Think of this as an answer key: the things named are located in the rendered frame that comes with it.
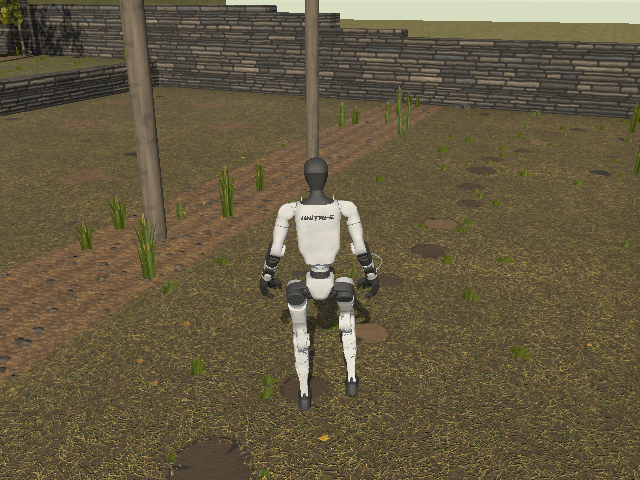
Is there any robot left upper arm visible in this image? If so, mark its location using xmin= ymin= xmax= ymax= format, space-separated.
xmin=270 ymin=202 xmax=297 ymax=257

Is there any left robot hand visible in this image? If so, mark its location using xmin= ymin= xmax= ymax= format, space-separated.
xmin=259 ymin=276 xmax=282 ymax=299

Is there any right robot hand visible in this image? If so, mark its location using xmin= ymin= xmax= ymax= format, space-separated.
xmin=356 ymin=276 xmax=380 ymax=298

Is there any humanoid robot torso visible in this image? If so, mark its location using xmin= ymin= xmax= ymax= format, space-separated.
xmin=295 ymin=195 xmax=341 ymax=300

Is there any robot right upper arm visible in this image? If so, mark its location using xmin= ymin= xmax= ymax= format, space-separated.
xmin=338 ymin=200 xmax=367 ymax=256

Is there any right robot shin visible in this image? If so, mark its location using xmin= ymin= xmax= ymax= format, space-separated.
xmin=342 ymin=314 xmax=357 ymax=383

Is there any right robot forearm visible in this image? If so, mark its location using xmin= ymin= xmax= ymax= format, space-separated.
xmin=357 ymin=240 xmax=377 ymax=280

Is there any left robot forearm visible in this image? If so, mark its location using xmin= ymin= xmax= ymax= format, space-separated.
xmin=261 ymin=242 xmax=280 ymax=281

